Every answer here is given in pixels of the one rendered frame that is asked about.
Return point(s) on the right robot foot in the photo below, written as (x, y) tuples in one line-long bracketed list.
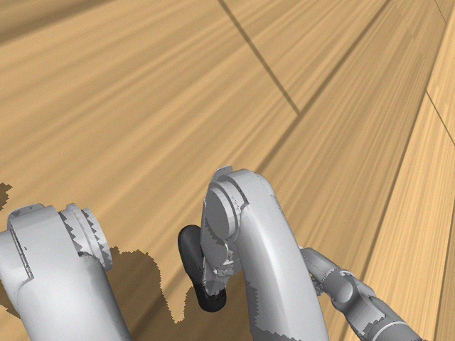
[(192, 258)]

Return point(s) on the right robot arm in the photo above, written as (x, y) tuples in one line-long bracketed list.
[(370, 318)]

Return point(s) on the right robot hand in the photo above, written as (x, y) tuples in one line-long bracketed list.
[(319, 267)]

